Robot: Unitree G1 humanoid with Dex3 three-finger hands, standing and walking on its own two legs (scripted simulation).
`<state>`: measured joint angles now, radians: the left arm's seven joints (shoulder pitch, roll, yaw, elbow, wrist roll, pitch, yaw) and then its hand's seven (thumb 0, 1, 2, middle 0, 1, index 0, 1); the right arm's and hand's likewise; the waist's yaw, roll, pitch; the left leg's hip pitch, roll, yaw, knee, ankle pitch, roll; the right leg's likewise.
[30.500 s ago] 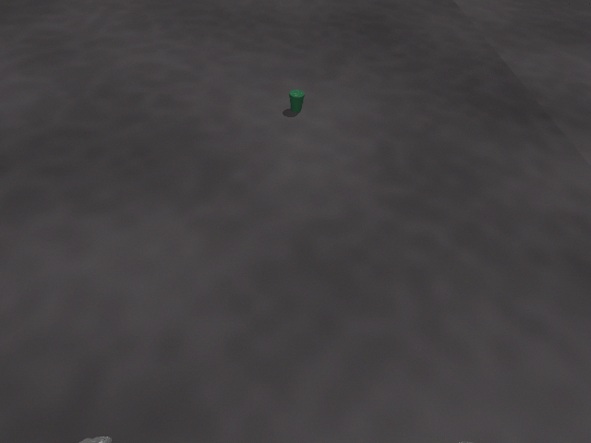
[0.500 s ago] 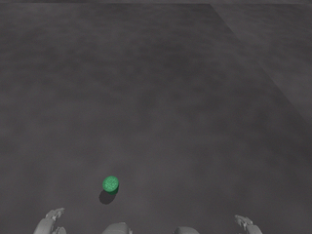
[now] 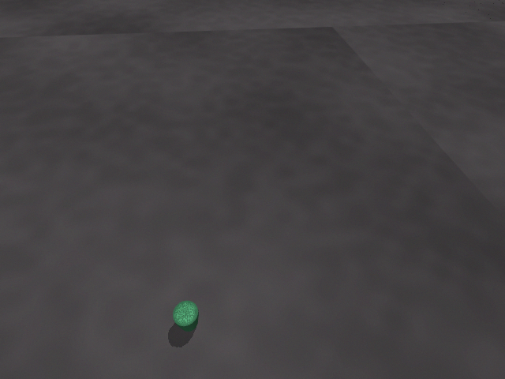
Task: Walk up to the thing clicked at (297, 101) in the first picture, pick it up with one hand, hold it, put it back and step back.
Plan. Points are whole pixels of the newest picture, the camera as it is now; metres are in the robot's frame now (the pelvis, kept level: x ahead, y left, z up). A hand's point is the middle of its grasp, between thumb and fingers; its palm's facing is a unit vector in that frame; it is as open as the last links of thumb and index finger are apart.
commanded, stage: stand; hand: left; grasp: from above
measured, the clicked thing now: (187, 318) +0.43 +0.23 -0.72
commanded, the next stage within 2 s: step back in 1.74 s
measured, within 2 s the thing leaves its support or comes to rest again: neither
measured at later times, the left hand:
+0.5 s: hand out of the picture +0.05 +0.23 -0.16, palm faces +0.01 -0.95 -0.32, open 7.4 cm
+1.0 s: hand out of the picture +0.07 +0.20 -0.16, palm faces -0.01 -0.96 -0.27, open 7.4 cm
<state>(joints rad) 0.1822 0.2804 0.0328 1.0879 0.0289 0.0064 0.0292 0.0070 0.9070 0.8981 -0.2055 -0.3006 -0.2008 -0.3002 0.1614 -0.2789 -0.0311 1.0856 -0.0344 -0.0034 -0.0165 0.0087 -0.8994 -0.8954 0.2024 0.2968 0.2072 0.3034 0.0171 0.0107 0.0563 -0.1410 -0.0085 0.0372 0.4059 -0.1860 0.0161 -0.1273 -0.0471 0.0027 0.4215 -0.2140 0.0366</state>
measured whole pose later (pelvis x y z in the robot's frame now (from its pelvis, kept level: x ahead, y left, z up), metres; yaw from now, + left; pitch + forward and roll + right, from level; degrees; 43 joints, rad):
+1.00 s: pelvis +0.01 -0.01 +0.00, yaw -1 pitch -3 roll +0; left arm 0.15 0.24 0.01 1.16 0.01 0.00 0.02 0.01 0.91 0.90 -0.20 -0.30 -0.20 -0.30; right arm 0.15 -0.26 -0.01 1.17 -0.02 0.00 -0.01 0.01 -0.90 -0.90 0.20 0.30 0.21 0.30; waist 0.00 0.01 0.05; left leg -0.12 0.01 0.05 0.36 -0.18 0.00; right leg -0.11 -0.03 0.01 0.36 -0.20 0.03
